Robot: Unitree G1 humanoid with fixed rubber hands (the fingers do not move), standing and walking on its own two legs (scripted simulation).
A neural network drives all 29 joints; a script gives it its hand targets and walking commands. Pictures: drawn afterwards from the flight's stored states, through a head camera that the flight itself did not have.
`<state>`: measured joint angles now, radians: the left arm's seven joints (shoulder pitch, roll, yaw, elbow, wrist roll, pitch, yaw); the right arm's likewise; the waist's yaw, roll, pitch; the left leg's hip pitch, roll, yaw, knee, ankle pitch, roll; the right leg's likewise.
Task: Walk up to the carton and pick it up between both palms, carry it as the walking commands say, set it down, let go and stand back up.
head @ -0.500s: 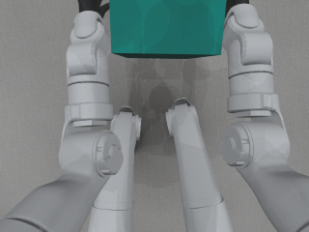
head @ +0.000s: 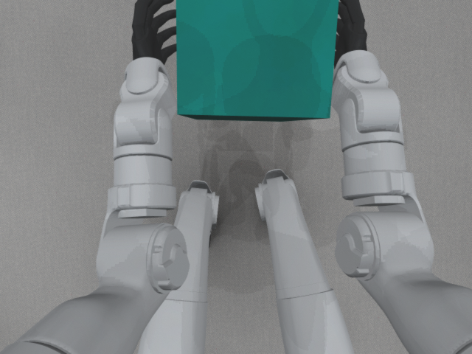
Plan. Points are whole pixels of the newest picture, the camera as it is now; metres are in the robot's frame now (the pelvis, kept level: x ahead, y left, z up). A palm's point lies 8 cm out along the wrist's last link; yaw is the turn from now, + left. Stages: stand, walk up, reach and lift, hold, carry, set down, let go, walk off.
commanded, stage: reach and lift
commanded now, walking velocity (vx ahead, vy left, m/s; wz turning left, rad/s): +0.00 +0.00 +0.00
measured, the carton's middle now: (246, 70) +0.49 -0.03 -0.14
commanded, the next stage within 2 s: none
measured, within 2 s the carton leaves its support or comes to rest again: neither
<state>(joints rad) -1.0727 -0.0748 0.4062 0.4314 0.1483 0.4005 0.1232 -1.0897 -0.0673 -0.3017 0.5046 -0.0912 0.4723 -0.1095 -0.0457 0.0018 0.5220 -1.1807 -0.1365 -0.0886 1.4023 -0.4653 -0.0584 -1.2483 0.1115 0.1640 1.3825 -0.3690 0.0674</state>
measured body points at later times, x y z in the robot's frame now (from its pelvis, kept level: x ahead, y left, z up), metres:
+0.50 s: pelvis +0.04 +0.00 +0.06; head +0.21 -0.02 +0.47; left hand +0.49 +0.10 +0.03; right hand +0.47 -0.17 +0.02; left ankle +0.12 +0.13 -0.58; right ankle +0.15 -0.13 -0.58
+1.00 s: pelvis +0.12 +0.01 +0.14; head +0.23 +0.00 +0.57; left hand +0.48 +0.11 +0.10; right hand +0.45 -0.16 +0.08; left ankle +0.12 +0.13 -0.58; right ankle +0.15 -0.13 -0.58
